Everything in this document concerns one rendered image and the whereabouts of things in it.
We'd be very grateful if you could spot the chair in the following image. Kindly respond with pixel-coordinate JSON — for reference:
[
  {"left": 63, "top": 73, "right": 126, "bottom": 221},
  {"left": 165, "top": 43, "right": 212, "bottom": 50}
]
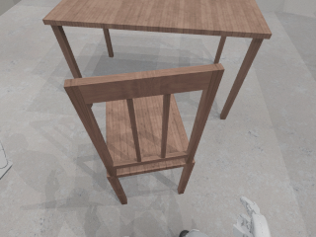
[{"left": 63, "top": 63, "right": 225, "bottom": 204}]

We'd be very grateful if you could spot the robot right shin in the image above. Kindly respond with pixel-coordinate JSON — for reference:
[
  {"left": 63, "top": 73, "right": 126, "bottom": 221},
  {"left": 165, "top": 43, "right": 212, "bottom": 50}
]
[{"left": 187, "top": 229, "right": 200, "bottom": 235}]

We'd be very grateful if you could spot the robot right hand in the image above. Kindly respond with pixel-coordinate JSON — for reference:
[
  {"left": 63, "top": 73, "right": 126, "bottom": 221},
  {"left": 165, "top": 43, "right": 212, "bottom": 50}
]
[{"left": 233, "top": 196, "right": 272, "bottom": 237}]

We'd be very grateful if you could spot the robot left hand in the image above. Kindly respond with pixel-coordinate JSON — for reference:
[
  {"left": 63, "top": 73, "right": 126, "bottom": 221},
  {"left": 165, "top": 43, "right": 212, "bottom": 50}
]
[{"left": 0, "top": 141, "right": 13, "bottom": 180}]

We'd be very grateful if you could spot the table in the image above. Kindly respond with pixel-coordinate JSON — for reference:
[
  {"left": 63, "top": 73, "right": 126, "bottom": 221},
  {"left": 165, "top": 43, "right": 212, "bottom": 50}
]
[{"left": 42, "top": 0, "right": 272, "bottom": 119}]

